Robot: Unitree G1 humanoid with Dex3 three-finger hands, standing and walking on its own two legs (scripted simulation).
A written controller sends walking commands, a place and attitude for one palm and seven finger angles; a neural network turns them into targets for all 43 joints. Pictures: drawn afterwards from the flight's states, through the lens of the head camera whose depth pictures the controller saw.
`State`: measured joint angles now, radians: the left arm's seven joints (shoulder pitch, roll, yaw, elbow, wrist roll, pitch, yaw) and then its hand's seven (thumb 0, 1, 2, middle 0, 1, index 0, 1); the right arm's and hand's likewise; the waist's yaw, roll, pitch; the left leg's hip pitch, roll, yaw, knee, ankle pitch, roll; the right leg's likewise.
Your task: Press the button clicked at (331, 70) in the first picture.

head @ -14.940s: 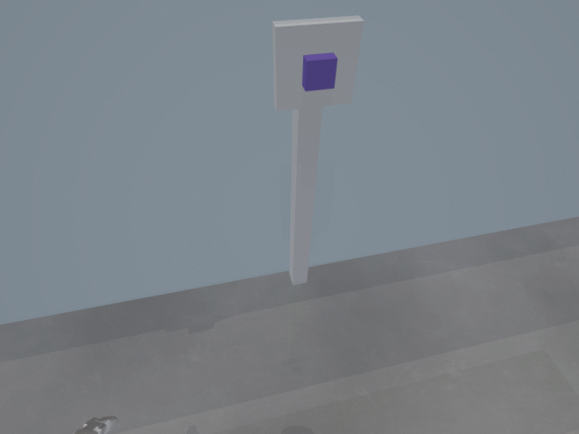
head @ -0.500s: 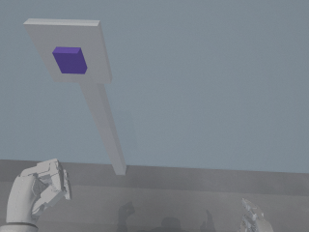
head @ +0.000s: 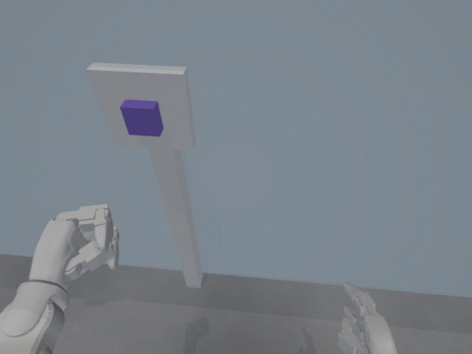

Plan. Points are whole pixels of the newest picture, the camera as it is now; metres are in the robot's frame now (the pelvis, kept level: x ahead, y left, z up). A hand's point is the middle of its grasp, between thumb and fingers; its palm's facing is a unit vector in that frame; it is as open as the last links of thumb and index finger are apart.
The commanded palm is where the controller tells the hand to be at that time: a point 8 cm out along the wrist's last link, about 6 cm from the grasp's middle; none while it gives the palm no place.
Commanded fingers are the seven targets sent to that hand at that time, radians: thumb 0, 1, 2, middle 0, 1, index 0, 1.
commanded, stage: raise the hand and make a fist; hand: left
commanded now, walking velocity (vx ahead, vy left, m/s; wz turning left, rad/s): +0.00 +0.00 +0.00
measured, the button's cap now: (143, 117) +0.49 +0.24 +0.15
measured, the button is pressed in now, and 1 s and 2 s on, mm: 0 0 0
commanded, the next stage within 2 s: aim a knuckle at the button in 0.50 s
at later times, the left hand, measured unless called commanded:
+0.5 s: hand (112, 231) +0.23 +0.20 +0.15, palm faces +0.09 -0.99 -0.07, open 3.1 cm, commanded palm +0.20 +0.25 +0.15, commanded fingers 0.00 0.90 0.90 -1.30 -1.50 -1.30 -1.50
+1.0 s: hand (126, 206) +0.29 +0.20 +0.14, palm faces +0.05 -1.00 -0.05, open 3.1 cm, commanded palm +0.26 +0.25 +0.14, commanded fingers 0.00 0.90 0.90 -1.30 -1.50 -1.30 -1.50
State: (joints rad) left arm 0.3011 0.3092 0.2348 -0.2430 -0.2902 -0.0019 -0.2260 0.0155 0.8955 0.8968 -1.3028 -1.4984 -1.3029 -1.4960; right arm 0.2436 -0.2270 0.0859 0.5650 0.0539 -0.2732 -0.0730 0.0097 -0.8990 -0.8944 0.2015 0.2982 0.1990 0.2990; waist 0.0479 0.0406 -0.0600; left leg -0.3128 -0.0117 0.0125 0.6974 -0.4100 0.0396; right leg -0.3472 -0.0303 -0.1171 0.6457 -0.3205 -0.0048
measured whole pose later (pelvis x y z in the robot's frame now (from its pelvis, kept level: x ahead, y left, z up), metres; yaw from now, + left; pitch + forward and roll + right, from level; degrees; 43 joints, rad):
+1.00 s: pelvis -0.01 -0.03 +0.01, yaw -1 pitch +0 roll +0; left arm -0.06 0.36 0.33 0.16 -0.30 0.02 -0.29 0.01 0.90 0.90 -1.30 -1.50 -1.30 -1.50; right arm 0.22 -0.27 0.06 0.64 0.07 -0.23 -0.11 0.01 -0.90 -0.89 0.20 0.30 0.20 0.30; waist 0.01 0.05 -0.01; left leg -0.25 0.01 0.02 0.60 -0.34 0.00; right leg -0.30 0.00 -0.11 0.57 -0.27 -0.04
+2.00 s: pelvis -0.01 -0.01 +0.00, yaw -3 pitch +7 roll -1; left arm -0.54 0.43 0.38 0.78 -0.21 -0.19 -0.30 0.01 0.90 0.90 -1.30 -1.50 -1.30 -1.50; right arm 0.35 -0.28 0.04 0.64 0.05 -0.07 -0.07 0.01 -0.90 -0.89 0.20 0.30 0.20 0.30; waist -0.06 0.02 -0.04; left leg -0.39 0.00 0.06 0.63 -0.36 0.03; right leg -0.45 -0.01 -0.07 0.60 -0.26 -0.02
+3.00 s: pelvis -0.01 -0.01 +0.00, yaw -3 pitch +8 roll -1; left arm -0.66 0.46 0.37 0.91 -0.19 -0.20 -0.29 0.01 0.90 0.90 -1.30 -1.50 -1.30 -1.50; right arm 0.34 -0.28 0.05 0.63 0.05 -0.04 -0.07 0.01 -0.90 -0.89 0.20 0.30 0.20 0.30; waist -0.07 0.02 -0.05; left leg -0.43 0.01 0.05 0.66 -0.36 0.03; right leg -0.49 -0.01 -0.08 0.62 -0.26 -0.02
